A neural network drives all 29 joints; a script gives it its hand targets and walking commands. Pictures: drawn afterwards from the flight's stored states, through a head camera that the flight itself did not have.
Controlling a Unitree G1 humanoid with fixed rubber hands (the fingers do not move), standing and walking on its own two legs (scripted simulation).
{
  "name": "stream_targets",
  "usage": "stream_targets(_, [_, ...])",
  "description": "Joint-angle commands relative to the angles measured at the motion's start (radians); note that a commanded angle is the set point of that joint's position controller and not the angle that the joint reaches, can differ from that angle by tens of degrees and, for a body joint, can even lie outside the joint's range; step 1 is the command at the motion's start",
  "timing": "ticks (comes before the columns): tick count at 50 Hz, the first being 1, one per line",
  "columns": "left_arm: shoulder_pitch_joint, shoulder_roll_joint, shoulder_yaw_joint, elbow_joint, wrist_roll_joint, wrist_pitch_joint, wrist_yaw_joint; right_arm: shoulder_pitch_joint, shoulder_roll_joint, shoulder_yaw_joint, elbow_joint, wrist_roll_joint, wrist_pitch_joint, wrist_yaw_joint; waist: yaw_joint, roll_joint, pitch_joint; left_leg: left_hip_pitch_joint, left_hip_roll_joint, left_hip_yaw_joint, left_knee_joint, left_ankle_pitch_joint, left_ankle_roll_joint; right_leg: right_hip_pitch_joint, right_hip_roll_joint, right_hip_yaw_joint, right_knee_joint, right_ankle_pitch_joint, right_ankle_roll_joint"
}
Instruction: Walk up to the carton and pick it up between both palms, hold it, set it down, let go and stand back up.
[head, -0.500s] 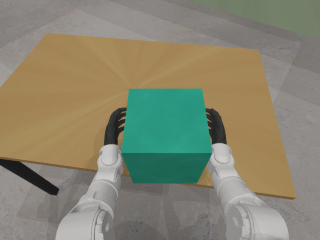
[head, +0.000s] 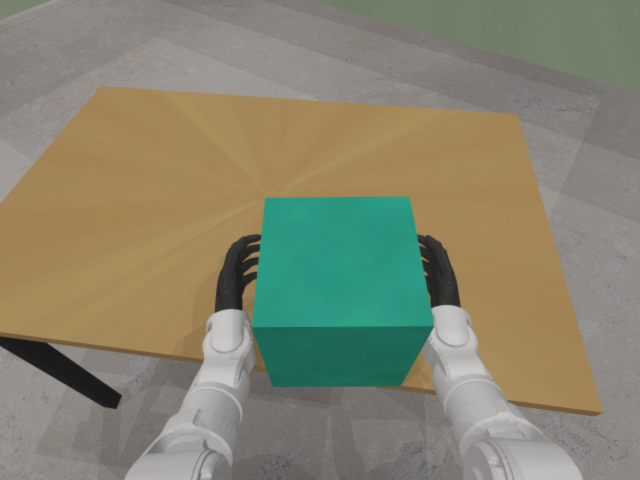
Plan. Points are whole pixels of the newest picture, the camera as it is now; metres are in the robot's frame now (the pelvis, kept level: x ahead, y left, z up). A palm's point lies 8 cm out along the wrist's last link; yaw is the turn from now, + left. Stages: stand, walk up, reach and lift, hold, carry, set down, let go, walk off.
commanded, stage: reach and lift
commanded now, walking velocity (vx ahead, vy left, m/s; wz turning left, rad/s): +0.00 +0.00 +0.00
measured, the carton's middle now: (337, 297) +0.35 -0.04 -0.01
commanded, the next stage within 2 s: none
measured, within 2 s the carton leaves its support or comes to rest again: leaves its support in 0.20 s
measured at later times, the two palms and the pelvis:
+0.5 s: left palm (238, 292) +0.35 +0.09 +0.03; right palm (452, 296) +0.32 -0.19 +0.02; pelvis -0.02 -0.01 +0.00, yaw +0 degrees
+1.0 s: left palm (235, 276) +0.36 +0.09 +0.06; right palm (455, 284) +0.33 -0.19 +0.04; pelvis -0.02 -0.01 +0.00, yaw +0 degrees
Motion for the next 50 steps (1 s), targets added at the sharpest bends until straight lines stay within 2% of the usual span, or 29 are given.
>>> stream_targets(1, [-0.602, -0.678, -0.406, -0.160, 0.092, -0.064, -0.131, -0.523, 0.683, 0.409, -0.143, -0.101, -0.055, 0.138, -0.027, 0.008, -0.558, 0.022, -0.037, -0.019, -0.022, 0.481, -0.072, 0.420, 0.032, 0.076, 0.089, 0.488, -0.011])
stream_targets(6, [-0.625, -0.691, -0.414, -0.166, 0.081, -0.055, -0.127, -0.547, 0.688, 0.438, -0.169, -0.085, -0.044, 0.137, -0.026, -0.010, -0.564, 0.012, -0.039, -0.023, -0.022, 0.468, -0.065, 0.413, 0.031, 0.079, 0.089, 0.477, -0.010])
stream_targets(13, [-0.655, -0.688, -0.389, -0.142, 0.082, -0.048, -0.131, -0.586, 0.688, 0.431, -0.181, -0.089, -0.045, 0.137, -0.024, -0.037, -0.557, -0.024, -0.040, -0.020, -0.048, 0.371, -0.050, 0.414, 0.024, 0.083, 0.082, 0.420, -0.005])
stream_targets(16, [-0.683, -0.679, -0.359, -0.106, 0.092, -0.061, -0.132, -0.621, 0.691, 0.414, -0.180, -0.110, -0.059, 0.139, -0.007, -0.043, -0.558, -0.054, -0.043, -0.011, -0.061, 0.318, -0.041, 0.406, 0.017, 0.081, 0.083, 0.375, -0.006])
stream_targets(19, [-0.702, -0.676, -0.342, -0.091, 0.100, -0.080, -0.132, -0.643, 0.699, 0.414, -0.164, -0.118, -0.092, 0.138, 0.005, -0.047, -0.592, -0.051, -0.042, -0.001, -0.057, 0.333, -0.040, 0.416, 0.015, 0.082, 0.084, 0.399, -0.004])
stream_targets(22, [-0.713, -0.663, -0.317, -0.070, 0.119, -0.101, -0.134, -0.654, 0.701, 0.397, -0.126, -0.141, -0.122, 0.134, 0.009, -0.059, -0.581, -0.071, -0.045, 0.006, -0.070, 0.297, -0.034, 0.426, 0.010, 0.080, 0.080, 0.399, 0.001])
stream_targets(25, [-0.724, -0.667, -0.311, -0.055, 0.128, -0.118, -0.138, -0.660, 0.699, 0.373, -0.090, -0.167, -0.164, 0.131, 0.003, -0.059, -0.600, -0.067, -0.044, 0.015, -0.079, 0.292, -0.034, 0.422, 0.009, 0.076, 0.075, 0.404, 0.001])
stream_targets(26, [-0.725, -0.659, -0.296, -0.046, 0.137, -0.126, -0.141, -0.670, 0.698, 0.372, -0.083, -0.175, -0.180, 0.129, 0.013, -0.067, -0.592, -0.066, -0.045, 0.020, -0.082, 0.293, -0.032, 0.429, 0.009, 0.073, 0.073, 0.411, 0.004])
stream_targets(30, [-0.750, -0.642, -0.265, -0.012, 0.163, -0.140, -0.150, -0.690, 0.688, 0.318, -0.011, -0.217, -0.230, 0.124, 0.016, -0.068, -0.567, -0.080, -0.046, 0.038, -0.107, 0.236, -0.030, 0.413, 0.002, 0.062, 0.055, 0.362, 0.004])
stream_targets(36, [-0.747, -0.638, -0.268, -0.005, 0.179, -0.143, -0.155, -0.717, 0.668, 0.296, 0.047, -0.233, -0.288, 0.112, 0.020, -0.065, -0.588, -0.037, -0.047, 0.051, -0.105, 0.274, -0.038, 0.389, 0.010, 0.044, 0.039, 0.374, 0.003])
stream_targets(41, [-0.755, -0.652, -0.309, -0.057, 0.162, -0.132, -0.150, -0.744, 0.653, 0.329, 0.012, -0.208, -0.300, 0.103, 0.020, -0.048, -0.643, 0.002, -0.050, 0.044, -0.092, 0.332, -0.048, 0.374, 0.018, 0.039, 0.036, 0.409, 0.003])
stream_targets(43, [-0.762, -0.658, -0.332, -0.086, 0.154, -0.121, -0.151, -0.746, 0.649, 0.345, -0.010, -0.198, -0.290, 0.098, 0.008, -0.052, -0.653, 0.019, -0.052, 0.040, -0.089, 0.341, -0.047, 0.372, 0.018, 0.040, 0.031, 0.405, 0.003])
stream_targets(48, [-0.760, -0.663, -0.368, -0.161, 0.136, -0.080, -0.152, -0.749, 0.658, 0.426, -0.114, -0.144, -0.243, 0.089, 0.014, -0.055, -0.673, 0.024, -0.060, 0.027, -0.089, 0.360, -0.038, 0.427, 0.017, 0.052, 0.037, 0.442, 0.008])
stream_targets(49, [-0.764, -0.669, -0.377, -0.177, 0.133, -0.065, -0.153, -0.745, 0.658, 0.432, -0.129, -0.134, -0.227, 0.086, 0.001, -0.057, -0.670, 0.035, -0.061, 0.022, -0.091, 0.351, -0.037, 0.428, 0.018, 0.054, 0.031, 0.432, 0.008])
stream_targets(50, [-0.757, -0.667, -0.380, -0.198, 0.132, -0.050, -0.155, -0.740, 0.662, 0.451, -0.154, -0.119, -0.212, 0.084, 0.010, -0.062, -0.652, 0.042, -0.061, 0.019, -0.092, 0.360, -0.035, 0.432, 0.019, 0.057, 0.028, 0.434, 0.009])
